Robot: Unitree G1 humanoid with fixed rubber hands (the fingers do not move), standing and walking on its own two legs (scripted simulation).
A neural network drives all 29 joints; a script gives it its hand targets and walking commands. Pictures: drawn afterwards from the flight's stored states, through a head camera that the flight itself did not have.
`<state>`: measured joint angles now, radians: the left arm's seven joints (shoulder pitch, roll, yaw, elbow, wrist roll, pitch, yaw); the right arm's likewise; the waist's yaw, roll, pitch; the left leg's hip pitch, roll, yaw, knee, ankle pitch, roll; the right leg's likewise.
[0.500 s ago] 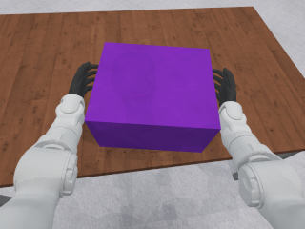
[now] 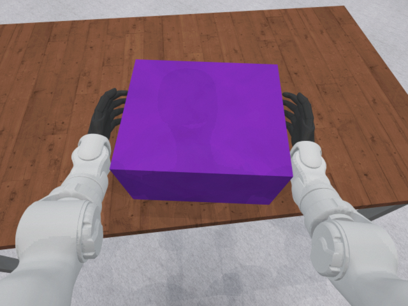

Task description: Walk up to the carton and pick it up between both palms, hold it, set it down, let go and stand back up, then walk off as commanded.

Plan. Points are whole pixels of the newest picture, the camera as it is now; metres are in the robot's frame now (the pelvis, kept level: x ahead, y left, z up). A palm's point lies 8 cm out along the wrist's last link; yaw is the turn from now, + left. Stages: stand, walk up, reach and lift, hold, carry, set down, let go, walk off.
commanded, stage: reach and lift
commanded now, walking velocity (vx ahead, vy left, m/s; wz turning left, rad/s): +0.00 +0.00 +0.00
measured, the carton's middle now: (203, 133) +0.48 +0.00 +0.01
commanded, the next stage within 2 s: none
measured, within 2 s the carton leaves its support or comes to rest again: neither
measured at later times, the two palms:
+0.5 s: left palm (97, 140) +0.44 +0.20 +0.06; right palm (302, 141) +0.42 -0.19 +0.04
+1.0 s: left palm (95, 153) +0.41 +0.20 +0.06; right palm (308, 146) +0.40 -0.19 +0.06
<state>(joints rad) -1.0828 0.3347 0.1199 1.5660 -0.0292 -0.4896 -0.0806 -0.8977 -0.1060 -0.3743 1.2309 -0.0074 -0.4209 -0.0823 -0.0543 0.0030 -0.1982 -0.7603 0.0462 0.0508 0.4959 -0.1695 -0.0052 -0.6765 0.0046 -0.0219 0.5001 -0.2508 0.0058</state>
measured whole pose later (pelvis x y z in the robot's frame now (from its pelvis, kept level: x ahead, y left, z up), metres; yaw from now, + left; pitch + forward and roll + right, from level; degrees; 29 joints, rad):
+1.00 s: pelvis -0.03 -0.01 +0.00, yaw +0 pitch +23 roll +0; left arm -0.92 0.30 0.02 1.38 -0.14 -0.40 -0.04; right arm -0.80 -0.11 -0.26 1.08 -0.01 -0.30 -0.11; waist -0.03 0.00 -0.24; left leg -0.73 0.04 0.05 0.42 -0.09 -0.01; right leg -0.67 0.00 -0.02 0.47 -0.20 0.00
